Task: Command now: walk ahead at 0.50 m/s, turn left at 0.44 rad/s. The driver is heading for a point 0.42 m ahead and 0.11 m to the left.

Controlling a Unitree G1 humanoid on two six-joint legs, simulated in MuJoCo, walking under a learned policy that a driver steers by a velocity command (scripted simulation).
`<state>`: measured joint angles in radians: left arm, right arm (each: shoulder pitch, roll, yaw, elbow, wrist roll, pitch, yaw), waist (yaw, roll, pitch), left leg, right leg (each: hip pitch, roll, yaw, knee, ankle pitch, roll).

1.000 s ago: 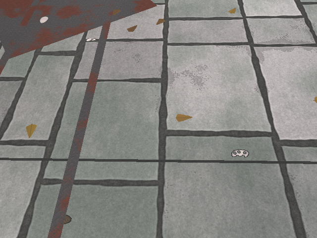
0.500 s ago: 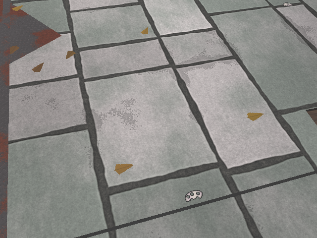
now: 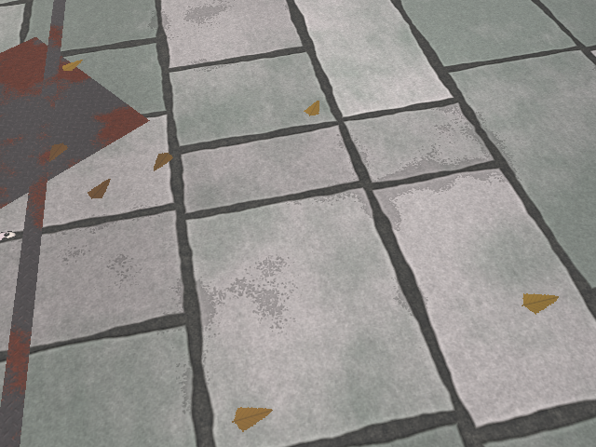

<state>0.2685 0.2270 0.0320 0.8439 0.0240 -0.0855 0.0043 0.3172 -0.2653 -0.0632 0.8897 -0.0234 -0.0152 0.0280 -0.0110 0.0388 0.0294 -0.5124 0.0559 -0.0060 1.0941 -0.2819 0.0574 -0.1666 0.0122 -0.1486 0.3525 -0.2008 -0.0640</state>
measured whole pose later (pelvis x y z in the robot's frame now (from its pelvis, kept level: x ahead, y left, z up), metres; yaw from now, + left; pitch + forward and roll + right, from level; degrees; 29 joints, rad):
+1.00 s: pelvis +0.36 +0.08 -0.01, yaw +20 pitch -1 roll +0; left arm 0.21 0.19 0.00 0.93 0.02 -0.01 0.04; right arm 0.22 -0.21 -0.02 1.00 -0.01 0.03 -0.03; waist -0.01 0.02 0.05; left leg -0.17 -0.05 -0.04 0.59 -0.44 0.04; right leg -0.27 0.02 -0.06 0.44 -0.14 -0.06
